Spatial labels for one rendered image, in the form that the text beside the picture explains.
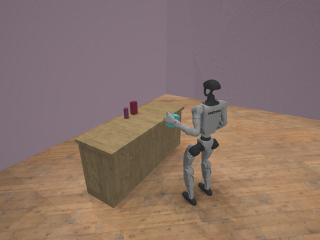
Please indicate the robot head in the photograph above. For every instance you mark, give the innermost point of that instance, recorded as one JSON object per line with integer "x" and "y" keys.
{"x": 211, "y": 85}

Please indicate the left robot upper arm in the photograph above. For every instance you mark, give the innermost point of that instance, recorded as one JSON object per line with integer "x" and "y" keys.
{"x": 196, "y": 118}

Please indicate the robot left thigh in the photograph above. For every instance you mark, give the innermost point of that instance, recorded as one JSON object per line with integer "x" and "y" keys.
{"x": 189, "y": 155}

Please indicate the robot left forearm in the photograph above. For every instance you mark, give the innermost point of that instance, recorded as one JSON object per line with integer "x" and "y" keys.
{"x": 187, "y": 129}

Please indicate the left robot hand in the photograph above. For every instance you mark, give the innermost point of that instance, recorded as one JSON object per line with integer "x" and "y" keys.
{"x": 169, "y": 118}

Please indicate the right robot upper arm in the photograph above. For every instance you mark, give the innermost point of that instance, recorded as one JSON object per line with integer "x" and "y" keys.
{"x": 223, "y": 121}

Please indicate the sponge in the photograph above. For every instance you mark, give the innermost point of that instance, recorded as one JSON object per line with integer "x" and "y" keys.
{"x": 176, "y": 117}

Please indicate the table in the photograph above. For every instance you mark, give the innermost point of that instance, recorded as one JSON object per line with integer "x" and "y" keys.
{"x": 118, "y": 155}

